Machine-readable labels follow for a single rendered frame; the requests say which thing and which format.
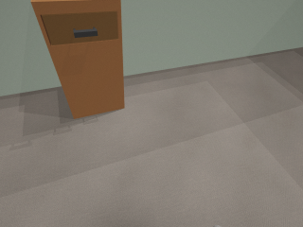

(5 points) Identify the drawer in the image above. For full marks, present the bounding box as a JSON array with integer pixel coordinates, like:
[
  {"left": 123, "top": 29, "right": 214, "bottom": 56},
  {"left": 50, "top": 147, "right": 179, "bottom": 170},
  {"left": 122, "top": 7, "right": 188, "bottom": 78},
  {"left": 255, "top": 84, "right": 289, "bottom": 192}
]
[{"left": 42, "top": 10, "right": 118, "bottom": 45}]

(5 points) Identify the handle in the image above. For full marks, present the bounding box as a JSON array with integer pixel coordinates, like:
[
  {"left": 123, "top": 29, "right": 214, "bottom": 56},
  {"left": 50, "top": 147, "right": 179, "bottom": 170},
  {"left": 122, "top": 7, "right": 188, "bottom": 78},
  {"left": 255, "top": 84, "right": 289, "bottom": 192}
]
[{"left": 73, "top": 26, "right": 98, "bottom": 38}]

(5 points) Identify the cabinet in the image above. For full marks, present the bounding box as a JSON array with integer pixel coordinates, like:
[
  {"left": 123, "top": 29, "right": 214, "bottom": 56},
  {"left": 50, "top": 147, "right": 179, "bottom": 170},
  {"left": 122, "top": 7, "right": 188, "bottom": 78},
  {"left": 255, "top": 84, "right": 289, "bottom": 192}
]
[{"left": 30, "top": 0, "right": 125, "bottom": 119}]

